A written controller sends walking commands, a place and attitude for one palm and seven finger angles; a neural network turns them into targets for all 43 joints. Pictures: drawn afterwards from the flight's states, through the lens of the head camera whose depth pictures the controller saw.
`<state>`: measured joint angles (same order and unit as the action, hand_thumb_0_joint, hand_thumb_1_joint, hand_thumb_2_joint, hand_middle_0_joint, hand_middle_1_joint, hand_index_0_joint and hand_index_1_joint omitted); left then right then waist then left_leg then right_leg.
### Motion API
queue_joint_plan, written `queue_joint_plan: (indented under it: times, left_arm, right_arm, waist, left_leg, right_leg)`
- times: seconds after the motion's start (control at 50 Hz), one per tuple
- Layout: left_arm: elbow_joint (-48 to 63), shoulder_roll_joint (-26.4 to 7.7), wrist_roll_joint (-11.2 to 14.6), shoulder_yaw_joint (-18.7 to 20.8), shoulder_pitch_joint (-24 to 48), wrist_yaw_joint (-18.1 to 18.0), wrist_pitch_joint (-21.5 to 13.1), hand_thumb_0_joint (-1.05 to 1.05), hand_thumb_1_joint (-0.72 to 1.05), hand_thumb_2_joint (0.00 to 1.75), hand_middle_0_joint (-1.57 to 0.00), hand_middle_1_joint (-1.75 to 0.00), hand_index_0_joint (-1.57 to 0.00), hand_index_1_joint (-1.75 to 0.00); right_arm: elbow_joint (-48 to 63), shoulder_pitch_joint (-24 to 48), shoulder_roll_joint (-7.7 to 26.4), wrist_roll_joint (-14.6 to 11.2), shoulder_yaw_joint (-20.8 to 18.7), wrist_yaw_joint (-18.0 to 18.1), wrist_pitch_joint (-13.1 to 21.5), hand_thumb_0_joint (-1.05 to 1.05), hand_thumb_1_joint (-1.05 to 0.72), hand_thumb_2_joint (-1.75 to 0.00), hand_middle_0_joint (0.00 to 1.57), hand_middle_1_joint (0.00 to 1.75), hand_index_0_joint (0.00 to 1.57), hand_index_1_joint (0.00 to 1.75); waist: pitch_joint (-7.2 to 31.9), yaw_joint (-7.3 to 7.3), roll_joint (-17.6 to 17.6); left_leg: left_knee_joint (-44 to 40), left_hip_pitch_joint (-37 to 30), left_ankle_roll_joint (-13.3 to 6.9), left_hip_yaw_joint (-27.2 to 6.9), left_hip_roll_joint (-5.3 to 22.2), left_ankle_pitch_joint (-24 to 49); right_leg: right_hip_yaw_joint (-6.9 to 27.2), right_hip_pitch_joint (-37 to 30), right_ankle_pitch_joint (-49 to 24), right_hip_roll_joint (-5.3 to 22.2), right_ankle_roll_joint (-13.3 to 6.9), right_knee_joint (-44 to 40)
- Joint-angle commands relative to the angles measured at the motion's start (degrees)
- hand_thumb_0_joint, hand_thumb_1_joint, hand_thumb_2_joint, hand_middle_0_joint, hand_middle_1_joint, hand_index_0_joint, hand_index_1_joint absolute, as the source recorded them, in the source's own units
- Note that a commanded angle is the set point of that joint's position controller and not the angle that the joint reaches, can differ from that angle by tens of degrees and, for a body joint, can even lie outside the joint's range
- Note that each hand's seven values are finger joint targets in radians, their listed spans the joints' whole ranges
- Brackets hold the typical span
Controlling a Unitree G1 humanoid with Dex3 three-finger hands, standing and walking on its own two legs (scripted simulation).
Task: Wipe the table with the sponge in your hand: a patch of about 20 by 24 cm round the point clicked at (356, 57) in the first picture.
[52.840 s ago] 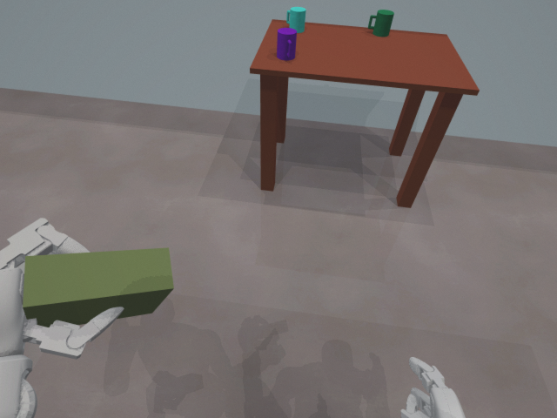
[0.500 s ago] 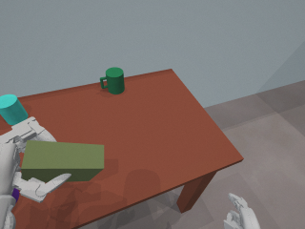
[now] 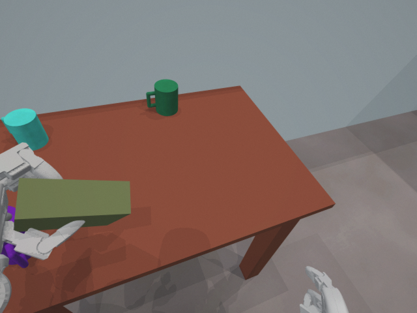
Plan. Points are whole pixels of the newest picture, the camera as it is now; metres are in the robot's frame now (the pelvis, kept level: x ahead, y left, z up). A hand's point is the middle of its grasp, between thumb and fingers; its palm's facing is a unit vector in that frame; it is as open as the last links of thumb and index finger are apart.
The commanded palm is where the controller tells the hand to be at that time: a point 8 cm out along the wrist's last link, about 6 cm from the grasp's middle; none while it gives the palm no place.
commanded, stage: step back with the hand held close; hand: left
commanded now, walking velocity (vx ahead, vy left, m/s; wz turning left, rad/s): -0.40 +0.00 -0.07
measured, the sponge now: (88, 206) +0.23 +0.21 +0.14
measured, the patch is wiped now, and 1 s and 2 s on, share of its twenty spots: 1.00 1.00 1.00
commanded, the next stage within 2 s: stop stepping back and stand still in 0.72 s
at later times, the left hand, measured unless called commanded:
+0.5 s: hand out of the picture +0.13 +0.26 +0.16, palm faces +0.37 -0.83 -0.43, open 9.2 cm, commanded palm +0.08 +0.29 +0.19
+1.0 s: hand out of the picture -0.05 +0.28 +0.15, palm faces +0.42 -0.85 -0.32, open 9.2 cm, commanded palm -0.09 +0.30 +0.19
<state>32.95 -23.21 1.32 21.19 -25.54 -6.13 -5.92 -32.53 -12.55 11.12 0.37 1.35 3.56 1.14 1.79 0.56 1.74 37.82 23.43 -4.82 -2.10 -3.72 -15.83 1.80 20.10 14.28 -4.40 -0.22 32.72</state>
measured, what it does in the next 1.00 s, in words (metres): walks backwards: left foot, then right foot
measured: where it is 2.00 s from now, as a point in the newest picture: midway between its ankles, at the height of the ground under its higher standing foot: outside the picture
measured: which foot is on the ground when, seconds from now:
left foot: down 0.00-0.20, up 0.22-0.36, down 0.38-0.68, up 0.70-0.88, down 0.90-1.00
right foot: down 0.00-0.40, up 0.42-0.60, down 0.62-0.90, up 0.92-1.00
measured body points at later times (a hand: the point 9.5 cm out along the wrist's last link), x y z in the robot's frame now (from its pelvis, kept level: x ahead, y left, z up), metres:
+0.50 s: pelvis -0.08 +0.01 +0.00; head -0.06 +0.06 +0.44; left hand +0.10 +0.31 +0.18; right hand +0.11 -0.23 -0.06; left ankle -0.07 +0.13 -0.72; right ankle -0.02 -0.12 -0.71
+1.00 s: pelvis -0.25 +0.02 -0.01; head -0.29 +0.07 +0.44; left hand -0.08 +0.32 +0.17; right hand -0.10 -0.24 -0.05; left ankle -0.24 +0.13 -0.72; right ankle -0.17 -0.10 -0.67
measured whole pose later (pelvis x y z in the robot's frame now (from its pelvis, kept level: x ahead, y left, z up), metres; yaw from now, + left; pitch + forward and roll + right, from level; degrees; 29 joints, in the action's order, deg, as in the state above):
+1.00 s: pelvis -0.25 +0.02 -0.01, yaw +0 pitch -1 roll -1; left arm 31.4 -24.2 1.9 21.6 -29.4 -8.8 -3.8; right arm -34.0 -15.0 11.6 -0.3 -0.2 4.0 3.5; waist 5.5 -1.4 6.9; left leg 40.0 19.3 -0.9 1.3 1.2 -20.3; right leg 2.0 35.1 21.3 -2.5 0.6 58.3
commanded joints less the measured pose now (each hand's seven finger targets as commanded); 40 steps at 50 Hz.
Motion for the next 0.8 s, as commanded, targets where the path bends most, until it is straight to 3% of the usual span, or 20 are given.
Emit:
queue_joint_plan:
  times: [0.0,0.06,0.1,0.16,0.2,0.24,0.32,0.36,0.38,0.4,0.46,0.54,0.6,0.62,0.64,0.66,0.68,0.7,0.74,0.78]
  left_arm:
    - [12.7,-6.1,0.3,2.7,2.3,-0.6,-3.8,0.0,0.1,1.3,-1.2,-1.6,-1.2,-1.6]
    - [14.4,-7.3,0.2,4.1,1.6,-0.5,-3.9,0.0,0.1,1.3,-1.2,-1.6,-1.2,-1.6]
    - [14.3,-8.4,0.3,5.2,1.5,-0.8,-3.9,0.0,0.1,1.3,-1.2,-1.6,-1.2,-1.6]
    - [15.9,-9.7,1.3,5.0,2.7,-1.7,-4.1,0.0,0.1,1.3,-1.2,-1.6,-1.2,-1.6]
    - [15.1,-9.9,2.0,4.8,1.5,-2.4,-4.2,0.0,0.1,1.3,-1.2,-1.6,-1.2,-1.6]
    - [15.4,-11.3,2.0,6.7,-0.2,-2.7,-4.0,0.0,0.1,1.3,-1.2,-1.6,-1.2,-1.6]
    - [15.8,-10.8,1.5,6.8,-3.5,-2.9,-4.4,0.0,0.1,1.3,-1.2,-1.6,-1.2,-1.6]
    - [19.2,-10.3,1.1,7.3,-3.2,-3.0,-5.3,0.0,0.1,1.3,-1.2,-1.6,-1.2,-1.6]
    - [19.0,-10.2,1.0,8.0,-2.7,-3.2,-5.3,0.0,0.1,1.3,-1.2,-1.6,-1.2,-1.6]
    - [19.1,-10.5,0.9,8.8,-2.3,-3.3,-5.3,0.0,0.1,1.3,-1.2,-1.6,-1.2,-1.6]
    - [21.2,-8.1,1.3,6.4,-1.0,-2.5,-4.8,0.0,0.1,1.3,-1.2,-1.6,-1.2,-1.6]
    - [15.7,-5.4,0.5,2.5,3.7,-2.3,-2.5,0.0,0.1,1.3,-1.2,-1.6,-1.2,-1.6]
    - [11.3,-4.2,-0.1,1.0,6.6,-1.5,-2.3,0.0,0.1,1.3,-1.2,-1.6,-1.2,-1.6]
    - [10.6,-5.4,-0.4,1.7,7.3,-1.4,-2.7,0.0,0.1,1.3,-1.2,-1.6,-1.2,-1.6]
    - [10.2,-6.8,-0.4,1.9,7.3,-1.4,-2.8,0.0,0.1,1.3,-1.2,-1.6,-1.2,-1.6]
    - [10.9,-7.4,1.0,1.7,6.1,-1.4,-2.7,0.0,0.1,1.3,-1.2,-1.6,-1.2,-1.6]
    - [11.4,-8.6,1.7,3.7,3.4,-1.6,-2.9,0.0,0.1,1.3,-1.2,-1.6,-1.2,-1.6]
    - [10.6,-8.5,2.2,4.3,0.6,-1.6,-2.9,0.0,0.1,1.3,-1.2,-1.6,-1.2,-1.6]
    - [11.3,-9.6,1.8,6.6,-3.5,-1.0,-2.6,0.0,0.1,1.3,-1.2,-1.6,-1.2,-1.6]
    - [13.3,-9.1,2.1,6.0,-3.4,-1.4,-3.1,0.0,0.1,1.3,-1.2,-1.6,-1.2,-1.6]
  right_arm:
    - [8.4,6.0,10.1,-0.1,-4.1,0.4,3.1,0.0,-0.9,-0.9,0.2,0.3,0.2,0.3]
    - [8.4,6.8,9.6,0.2,-4.0,0.3,2.8,0.0,-0.9,-0.9,0.2,0.3,0.2,0.3]
    - [8.7,7.2,9.6,0.1,-4.2,0.5,2.3,0.0,-0.9,-0.9,0.2,0.3,0.2,0.3]
    - [9.0,6.5,8.5,-0.6,-4.8,0.6,1.0,0.0,-0.9,-0.9,0.2,0.3,0.2,0.3]
    - [8.5,5.7,7.5,-1.1,-4.9,0.5,0.3,0.0,-0.9,-0.9,0.2,0.3,0.2,0.3]
    - [9.3,6.8,7.3,-1.0,-4.5,0.4,0.0,0.0,-0.9,-0.9,0.2,0.3,0.2,0.3]
    - [9.0,7.8,7.2,-0.7,-3.8,0.7,-1.0,0.0,-0.9,-0.9,0.2,0.3,0.2,0.3]
    - [9.2,8.4,9.3,-0.4,-5.0,1.1,0.5,0.0,-0.9,-0.9,0.2,0.3,0.2,0.3]
    - [8.9,8.5,8.7,-0.2,-5.4,1.0,1.8,0.0,-0.9,-0.9,0.2,0.3,0.2,0.3]
    - [8.4,7.2,8.0,-0.2,-5.8,0.8,2.9,0.0,-0.9,-0.9,0.2,0.3,0.2,0.3]
    - [6.9,5.6,8.1,0.9,-5.5,0.0,4.6,0.0,-0.9,-0.9,0.2,0.3,0.2,0.3]
    - [6.0,5.8,9.0,0.2,-4.6,-0.5,5.2,0.0,-0.9,-0.9,0.2,0.3,0.2,0.3]
    - [5.9,7.8,9.3,0.0,-3.7,-0.9,5.1,0.0,-0.9,-0.9,0.2,0.3,0.2,0.3]
    - [6.3,8.4,9.0,0.0,-3.5,-0.9,4.8,0.0,-0.9,-0.9,0.2,0.3,0.2,0.3]
    - [6.8,7.3,8.3,-0.5,-4.0,-1.0,4.2,0.0,-0.9,-0.9,0.2,0.3,0.2,0.3]
    - [8.6,7.5,7.1,-1.8,-4.7,-0.6,3.9,0.0,-0.9,-0.9,0.2,0.3,0.2,0.3]
    - [8.7,8.2,6.8,-1.8,-4.8,-0.2,3.8,0.0,-0.9,-0.9,0.2,0.3,0.2,0.3]
    - [8.8,8.1,6.3,-1.7,-4.3,0.0,3.5,0.0,-0.9,-0.9,0.2,0.3,0.2,0.3]
    - [9.9,9.3,5.5,-0.7,-2.5,-0.8,1.6,0.0,-0.9,-0.9,0.2,0.3,0.2,0.3]
    - [10.4,9.8,5.4,-0.7,-2.2,-0.2,0.5,0.0,-0.9,-0.9,0.2,0.3,0.2,0.3]
  waist:
    - [8.6,-0.24,-10.4]
    - [8.4,-0.14,-9.2]
    - [7.8,-0.13,-5.1]
    - [8.8,-1.6,3.2]
    - [10.6,-1.76,8.3]
    - [10.7,-1.9,4.9]
    - [9.9,-2.12,-3.1]
    - [10.9,-1.34,-16.1]
    - [11.6,-1.08,-17.0]
    - [13.7,-0.46,-14.3]
    - [13.3,-0.94,-13.5]
    - [8.5,-0.63,-10.5]
    - [6.8,-0.17,-9.2]
    - [6.5,-0.28,-4.5]
    - [9.6,-1.08,3.5]
    - [11.4,-0.4,12.0]
    - [11.8,0.26,11.9]
    - [10.6,0.03,8.5]
    - [11.1,-0.82,3.5]
    - [9.7,-1.24,5.0]
  left_leg:
    - [-13.5,-2.4,-0.8,-15.5,15.2,14.8]
    - [-13.4,1.2,-1.3,-15.2,15.6,12.4]
    - [-9.8,5.1,-1.1,-13.8,14.4,6.8]
    - [3.9,4.5,3.2,-7.5,6.8,-5.1]
    - [17.3,-1.7,5.0,-4.6,4.5,-9.4]
    - [19.7,-0.7,4.7,-4.4,5.7,-10.2]
    - [-2.8,-2.7,4.4,-0.6,6.2,1.3]
    - [-13.2,-2.4,-0.2,-11.6,16.0,14.9]
    - [-14.2,-3.1,-1.8,-13.6,20.5,23.4]
    - [-10.9,-10.3,-1.9,-10.7,20.7,34.9]
    - [-9.0,-14.8,-2.3,-10.8,21.4,47.2]
    - [-7.8,-12.2,0.4,-6.9,20.2,39.3]
    - [-5.0,-4.6,1.7,-6.5,18.3,23.9]
    - [-0.2,-0.1,2.6,-4.2,15.9,15.0]
    - [6.9,4.0,5.3,-0.2,10.4,5.0]
    - [19.0,5.3,6.6,0.6,5.0,-10.4]
    - [28.8,4.9,6.2,-2.3,5.3,-13.3]
    - [32.3,5.2,6.3,-3.8,6.2,-12.9]
    - [24.9,2.1,6.1,-2.0,7.4,-11.4]
    - [14.0,-0.4,5.7,1.1,6.6,-11.1]
  right_leg:
    - [3.3,-6.0,-0.6,3.4,-0.9,0.2]
    - [4.1,-8.9,-2.5,4.0,-1.0,0.1]
    - [7.0,-10.3,-8.4,6.6,-2.0,-1.9]
    - [19.4,-4.1,-19.9,18.8,-8.6,-9.2]
    - [21.3,3.0,-19.4,25.4,-11.8,-15.0]
    - [18.5,3.2,-24.3,25.0,-11.5,-13.3]
    - [9.5,0.2,-28.6,17.4,-5.5,-3.5]
    - [3.4,0.2,-14.3,7.7,-0.5,7.0]
    - [1.7,1.4,-2.0,4.1,1.0,12.4]
    - [1.1,6.8,4.7,3.2,0.9,12.6]
    - [1.9,9.1,9.6,2.7,0.8,15.0]
    - [0.1,2.5,0.3,3.0,1.1,-0.3]
    - [0.1,-5.2,-10.5,4.3,0.6,-9.3]
    - [2.9,-7.2,-22.2,7.8,-0.7,-11.4]
    - [10.2,-9.2,-34.1,15.6,-4.8,-10.6]
    - [17.7,-6.7,-34.2,23.2,-9.4,-13.7]
    - [16.6,-3.1,-29.1,25.5,-10.8,-15.1]
    - [15.6,0.8,-21.0,25.1,-11.1,-15.3]
    - [9.5,5.4,-18.4,20.4,-8.6,-11.9]
    - [6.8,7.6,-11.2,17.0,-6.2,-11.2]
